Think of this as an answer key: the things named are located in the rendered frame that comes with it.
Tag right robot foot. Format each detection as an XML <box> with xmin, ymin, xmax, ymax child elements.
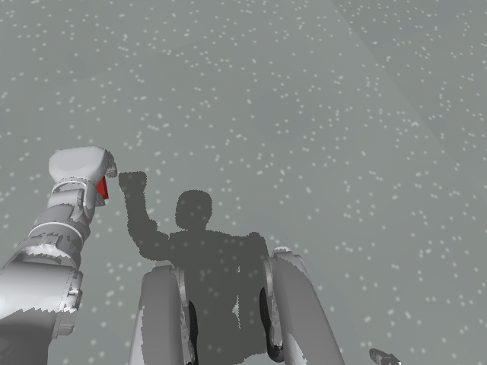
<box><xmin>259</xmin><ymin>287</ymin><xmax>285</xmax><ymax>363</ymax></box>

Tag left robot arm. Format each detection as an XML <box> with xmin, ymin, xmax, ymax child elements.
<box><xmin>0</xmin><ymin>178</ymin><xmax>97</xmax><ymax>365</ymax></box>

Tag right robot hand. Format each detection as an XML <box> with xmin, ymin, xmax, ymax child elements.
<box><xmin>369</xmin><ymin>348</ymin><xmax>401</xmax><ymax>365</ymax></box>

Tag left robot hand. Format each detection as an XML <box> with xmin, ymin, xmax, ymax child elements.
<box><xmin>49</xmin><ymin>145</ymin><xmax>118</xmax><ymax>207</ymax></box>

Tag small box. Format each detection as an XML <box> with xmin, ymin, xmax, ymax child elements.
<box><xmin>96</xmin><ymin>175</ymin><xmax>109</xmax><ymax>200</ymax></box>

